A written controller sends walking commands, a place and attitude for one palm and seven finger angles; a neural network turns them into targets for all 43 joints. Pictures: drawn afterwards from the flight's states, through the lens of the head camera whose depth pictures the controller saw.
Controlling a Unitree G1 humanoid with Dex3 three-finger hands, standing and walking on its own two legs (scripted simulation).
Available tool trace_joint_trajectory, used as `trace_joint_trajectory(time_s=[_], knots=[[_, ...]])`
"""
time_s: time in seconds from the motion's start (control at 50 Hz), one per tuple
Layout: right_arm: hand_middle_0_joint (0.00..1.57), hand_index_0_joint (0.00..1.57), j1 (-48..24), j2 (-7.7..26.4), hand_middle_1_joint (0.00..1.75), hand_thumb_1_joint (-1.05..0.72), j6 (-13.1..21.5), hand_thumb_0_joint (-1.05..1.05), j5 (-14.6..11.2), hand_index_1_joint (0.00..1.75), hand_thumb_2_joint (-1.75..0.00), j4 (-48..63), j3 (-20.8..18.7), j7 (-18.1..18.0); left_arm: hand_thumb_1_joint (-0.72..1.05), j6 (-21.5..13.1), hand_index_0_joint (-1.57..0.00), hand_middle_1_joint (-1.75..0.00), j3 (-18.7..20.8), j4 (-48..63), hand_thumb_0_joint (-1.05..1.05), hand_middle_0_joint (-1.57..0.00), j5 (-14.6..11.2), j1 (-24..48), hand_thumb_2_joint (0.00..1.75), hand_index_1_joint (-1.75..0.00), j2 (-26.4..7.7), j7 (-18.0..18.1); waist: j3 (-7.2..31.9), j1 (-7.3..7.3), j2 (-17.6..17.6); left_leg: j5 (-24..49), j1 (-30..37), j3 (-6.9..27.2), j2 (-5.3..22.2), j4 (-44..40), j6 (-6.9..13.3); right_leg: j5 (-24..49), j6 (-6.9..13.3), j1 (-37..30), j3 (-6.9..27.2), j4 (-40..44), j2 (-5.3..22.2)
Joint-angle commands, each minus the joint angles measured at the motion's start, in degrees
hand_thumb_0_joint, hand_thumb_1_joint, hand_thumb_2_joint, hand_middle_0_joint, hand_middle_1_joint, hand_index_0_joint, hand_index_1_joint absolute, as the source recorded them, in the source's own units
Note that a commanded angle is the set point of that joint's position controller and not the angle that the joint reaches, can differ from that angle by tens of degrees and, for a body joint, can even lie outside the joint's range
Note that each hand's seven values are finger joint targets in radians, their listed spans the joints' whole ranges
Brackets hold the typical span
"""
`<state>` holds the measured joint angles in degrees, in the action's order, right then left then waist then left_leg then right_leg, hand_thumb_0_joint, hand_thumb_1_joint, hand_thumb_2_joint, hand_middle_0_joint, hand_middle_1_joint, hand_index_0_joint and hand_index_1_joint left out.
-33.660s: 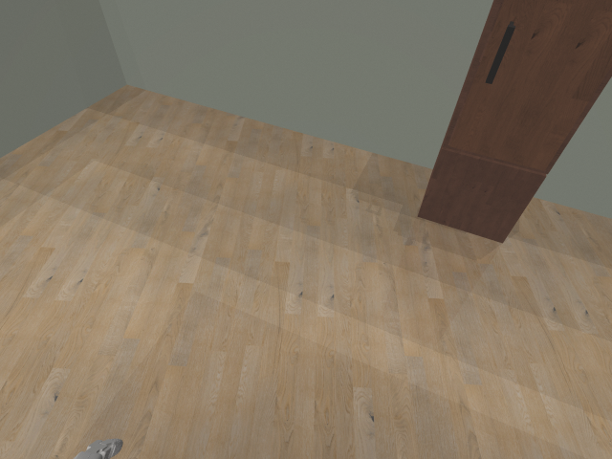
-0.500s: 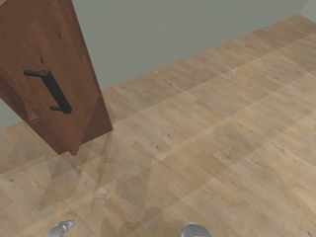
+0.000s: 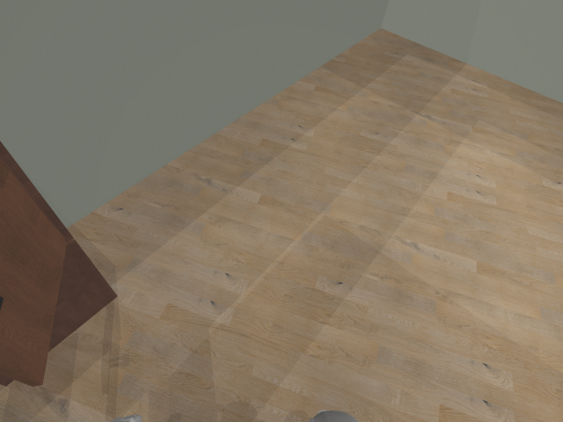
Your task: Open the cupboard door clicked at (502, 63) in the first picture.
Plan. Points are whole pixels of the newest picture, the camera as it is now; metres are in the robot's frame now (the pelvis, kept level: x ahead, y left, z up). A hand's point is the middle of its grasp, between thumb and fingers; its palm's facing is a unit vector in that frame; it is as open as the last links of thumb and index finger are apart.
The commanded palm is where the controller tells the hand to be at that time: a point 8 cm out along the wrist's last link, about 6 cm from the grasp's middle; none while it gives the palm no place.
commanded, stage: walk to a spot facing it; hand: left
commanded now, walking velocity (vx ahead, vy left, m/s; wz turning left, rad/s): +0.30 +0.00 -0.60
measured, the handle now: out of the picture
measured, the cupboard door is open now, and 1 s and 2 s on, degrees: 52 52 52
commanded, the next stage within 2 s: turn to face it in 1.48 s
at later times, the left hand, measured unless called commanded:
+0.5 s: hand (245, 318) +0.31 +0.07 -0.16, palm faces -0.31 -0.93 -0.21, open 7.4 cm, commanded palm none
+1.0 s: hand (277, 218) +0.54 +0.02 -0.16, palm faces -0.40 -0.90 -0.18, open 7.4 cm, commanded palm none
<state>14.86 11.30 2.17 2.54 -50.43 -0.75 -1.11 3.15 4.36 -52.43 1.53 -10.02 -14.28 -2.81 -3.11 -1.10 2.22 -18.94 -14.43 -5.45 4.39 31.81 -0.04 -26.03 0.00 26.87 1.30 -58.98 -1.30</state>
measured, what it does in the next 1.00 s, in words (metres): walks ahead, turning right: right foot, then left foot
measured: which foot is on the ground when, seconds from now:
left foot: down 0.00-0.30, up 0.32-0.74, down 0.76-1.00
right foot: up 0.00-0.28, down 0.30-0.74, up 0.76-1.00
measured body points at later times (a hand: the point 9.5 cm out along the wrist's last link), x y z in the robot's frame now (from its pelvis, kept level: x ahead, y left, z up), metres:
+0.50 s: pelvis +0.17 -0.09 +0.01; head +0.22 -0.11 +0.45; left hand +0.33 +0.12 -0.14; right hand +0.14 -0.34 -0.14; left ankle +0.23 +0.07 -0.66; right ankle +0.15 -0.15 -0.73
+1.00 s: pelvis +0.41 -0.13 +0.01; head +0.43 -0.13 +0.46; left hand +0.57 +0.07 -0.14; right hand +0.32 -0.36 -0.14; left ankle +0.44 -0.02 -0.73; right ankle +0.39 -0.28 -0.67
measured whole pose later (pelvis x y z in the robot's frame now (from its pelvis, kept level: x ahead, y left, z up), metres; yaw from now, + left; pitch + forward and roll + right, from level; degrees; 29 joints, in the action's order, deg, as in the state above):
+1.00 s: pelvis +0.41 -0.13 +0.01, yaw -27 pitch +0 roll +0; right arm 17.1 10.7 3.3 2.2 -57.5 -1.8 -0.7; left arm 0.1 3.9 -56.2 1.4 -12.7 -11.9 -2.7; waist -2.4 1.1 0.7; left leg -14.0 -9.2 -9.8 4.0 23.6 -0.2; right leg -13.9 0.4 32.4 -2.6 -55.6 5.2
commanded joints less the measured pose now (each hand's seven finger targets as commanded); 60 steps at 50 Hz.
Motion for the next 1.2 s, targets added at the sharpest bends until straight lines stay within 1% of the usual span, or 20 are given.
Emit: trace_joint_trajectory(time_s=[0.0,0.18,0.24,0.26,0.28,0.3,0.42,0.62,0.68,0.7,0.72,0.74,0.78,0.82,0.92,1.04,1.1,1.12,1.14,1.18], knots=[[0.20,0.20,6.5,10.3,0.30,-0.90,1.4,0.00,-0.3,0.30,-0.90,0.9,-2.6,-0.8,0.90,-2.9,-0.20,-0.30,0.8,7.3,0.00,-0.20,0.2,7.4,0.90,-0.30,-1.9,-1.6,-0.8,-0.93,-12.6,10.2,11.1,8.8,14.0,-18.7,4.6,8.2,-1.4,15.1,-2.0,-6.3,5.3],[0.20,0.20,13.0,10.8,0.30,-0.90,1.3,0.00,0.1,0.30,-0.90,-2.8,-2.7,-0.3,0.90,-2.9,-0.20,-0.30,-0.5,7.4,0.00,-0.20,-0.2,14.1,0.90,-0.30,-1.0,-2.1,-1.0,-2.93,-11.6,24.4,12.3,-4.3,15.7,-14.8,3.9,9.1,0.8,3.0,-10.0,17.4,3.3],[0.20,0.20,8.6,12.2,0.30,-0.90,1.1,0.00,-0.7,0.30,-0.90,-2.1,-2.9,-0.1,0.90,-3.7,-0.20,-0.30,1.0,2.6,0.00,-0.20,-0.1,-2.0,0.90,-0.30,-4.8,-1.3,5.7,5.84,-7.7,36.7,5.1,-8.9,13.5,5.8,1.3,10.3,4.6,-22.2,-10.9,26.0,-0.5],[0.20,0.20,6.3,10.0,0.30,-0.90,1.4,0.00,-1.9,0.30,-0.90,-0.4,-2.3,0.6,0.90,-4.5,-0.20,-0.30,2.7,-0.5,0.00,-0.20,0.3,-12.6,0.90,-0.30,-10.8,-0.4,12.2,10.91,3.5,24.9,-9.9,-11.9,8.9,22.7,-1.0,4.4,8.6,-40.2,1.9,30.5,8.8],[0.20,0.20,4.4,6.5,0.30,-0.90,1.4,0.00,-2.8,0.30,-0.90,2.8,-1.6,0.7,0.90,-4.8,-0.20,-0.30,4.2,-1.6,0.00,-0.20,-0.6,-18.9,0.90,-0.30,-17.6,0.7,16.5,11.94,17.4,-16.2,-25.9,-7.1,-0.7,42.8,-3.9,7.6,14.8,-46.6,34.1,41.7,26.0],[0.20,0.20,0.1,9.2,0.30,-0.90,1.1,0.00,-2.6,0.30,-0.90,2.9,-2.3,0.5,0.90,-4.5,-0.20,-0.30,4.1,-1.5,0.00,-0.20,-1.6,-16.3,0.90,-0.30,-17.3,1.5,11.8,10.62,10.3,-14.1,-30.0,4.0,2.1,47.7,-2.4,6.2,15.3,-41.1,33.8,44.4,25.4],[0.20,0.20,2.7,4.7,0.30,-0.90,-0.8,0.00,-1.2,0.30,-0.90,-1.3,-2.7,1.0,0.90,-6.5,-0.20,-0.30,1.2,1.2,0.00,-0.20,-0.3,-1.7,0.90,-0.30,-7.5,2.6,4.0,-0.56,4.0,-0.3,-15.2,3.1,4.5,29.0,-4.1,24.7,11.7,-14.9,9.1,44.6,14.5],[0.20,0.20,-13.1,3.9,0.30,-0.90,0.9,0.00,-1.5,0.30,-0.90,3.8,-2.8,2.2,0.90,-7.6,-0.20,-0.30,1.1,-3.7,0.00,-0.20,-0.4,-10.7,0.90,-0.30,-6.4,2.6,1.1,3.81,3.8,5.6,-17.6,2.0,0.4,7.5,-3.0,35.6,11.0,-26.4,12.0,41.8,13.9],[0.20,0.20,-4.9,5.6,0.30,-0.90,1.6,0.00,-1.1,0.30,-0.90,0.7,-3.1,1.4,0.90,-7.5,-0.20,-0.30,1.0,-3.5,0.00,-0.20,-0.9,-8.7,0.90,-0.30,-6.4,2.8,3.3,-1.26,2.1,10.0,0.7,-0.6,-2.8,-3.2,-1.2,43.4,8.0,-19.9,8.0,32.2,10.6],[0.20,0.20,3.7,8.9,0.30,-0.90,2.0,0.00,-0.7,0.30,-0.90,-2.0,-3.9,0.7,0.90,-7.5,-0.20,-0.30,1.0,-2.9,0.00,-0.20,-1.1,-8.1,0.90,-0.30,-5.3,2.6,8.0,-4.90,-2.2,11.6,16.1,3.5,0.8,-4.7,0.7,39.0,5.8,-11.3,6.0,21.2,7.8],[0.20,0.20,12.6,16.1,0.30,-0.90,2.3,0.00,0.3,0.30,-0.90,-4.1,-5.7,0.2,0.90,-7.5,-0.20,-0.30,0.5,-2.4,0.00,-0.20,-1.5,-11.1,0.90,-0.30,-2.1,2.2,16.2,-7.06,-17.2,11.1,30.9,24.6,17.8,-5.4,6.9,15.2,2.7,2.6,-0.6,2.4,0.3],[0.20,0.20,16.3,17.1,0.30,-0.90,1.5,0.00,0.2,0.30,-0.90,-4.2,-5.3,-0.1,0.90,-8.0,-0.20,-0.30,0.0,-1.2,0.00,-0.20,-1.5,-9.3,0.90,-0.30,-2.4,2.1,16.7,-7.81,-19.3,10.0,29.5,35.3,26.0,-13.7,11.9,-5.7,2.2,8.0,0.0,-12.6,-1.9],[0.20,0.20,7.8,13.2,0.30,-0.90,1.3,0.00,-0.1,0.30,-0.90,-2.2,-4.3,0.4,0.90,-7.5,-0.20,-0.30,0.3,0.0,0.00,-0.20,-0.3,-4.5,0.90,-0.30,-2.0,1.9,3.7,-4.23,-6.9,-4.0,10.8,29.5,23.8,-18.3,12.1,-1.8,2.2,12.7,0.9,-18.9,3.7],[0.20,0.20,1.1,7.9,0.30,-0.90,1.8,0.00,-0.4,0.30,-0.90,-1.3,-2.9,0.2,0.90,-5.9,-0.20,-0.30,0.5,-1.0,0.00,-0.20,0.2,-4.3,0.90,-0.30,-1.4,0.9,-4.3,-0.22,-13.9,-8.6,-0.8,20.3,18.9,-22.4,7.4,6.2,1.3,11.7,1.7,-16.2,7.2],[0.20,0.20,2.5,8.1,0.30,-0.90,2.6,0.00,-0.6,0.30,-0.90,-3.3,-3.0,0.3,0.90,-4.1,-0.20,-0.30,-0.2,-0.8,0.00,-0.20,-0.1,-4.3,0.90,-0.30,1.2,-0.2,0.6,1.89,-12.4,3.1,0.0,3.3,12.9,-22.8,5.7,12.7,0.2,3.8,-2.9,3.1,7.6],[0.20,0.20,6.8,9.1,0.30,-0.90,1.5,0.00,-0.3,0.30,-0.90,-5.9,-3.5,1.0,0.90,-4.5,-0.20,-0.30,-0.1,0.7,0.00,-0.20,0.1,2.6,0.90,-0.30,0.7,-0.4,-1.9,0.33,-6.9,-0.5,0.3,0.4,14.0,-21.2,6.1,15.4,0.4,-4.4,-8.1,19.7,5.2],[0.20,0.20,7.1,8.5,0.30,-0.90,1.1,0.00,-0.5,0.30,-0.90,-6.9,-2.9,1.0,0.90,-5.2,-0.20,-0.30,0.7,-2.1,0.00,-0.20,0.2,-5.5,0.90,-0.30,-2.7,0.0,1.5,4.52,-3.4,8.8,-0.6,-4.1,10.1,-5.9,3.0,12.8,2.4,-19.2,-8.5,27.6,2.7],[0.20,0.20,6.6,6.6,0.30,-0.90,1.2,0.00,-1.2,0.30,-0.90,-6.4,-2.5,1.5,0.90,-6.0,-0.20,-0.30,1.6,-4.7,0.00,-0.20,0.6,-13.6,0.90,-0.30,-6.6,0.6,5.8,8.21,4.2,9.6,-9.9,-8.9,5.6,10.0,0.8,5.1,6.5,-31.9,2.7,31.9,9.6],[0.20,0.20,5.6,3.2,0.30,-0.90,1.5,0.00,-2.0,0.30,-0.90,-4.0,-1.9,1.8,0.90,-6.3,-0.20,-0.30,3.5,-6.7,0.00,-0.20,0.2,-21.6,0.90,-0.30,-13.8,1.6,10.2,10.68,19.6,-15.2,-23.7,-8.7,-1.8,28.5,-1.5,0.7,13.2,-41.1,28.0,42.8,25.1],[0.20,0.20,0.5,6.2,0.30,-0.90,1.8,0.00,-1.9,0.30,-0.90,-3.7,-2.7,1.6,0.90,-6.2,-0.20,-0.30,2.6,-6.0,0.00,-0.20,-1.0,-16.0,0.90,-0.30,-11.0,2.7,5.8,7.94,9.3,-8.9,-29.5,2.8,3.4,39.3,-0.9,4.8,14.5,-35.2,26.3,46.1,24.5]])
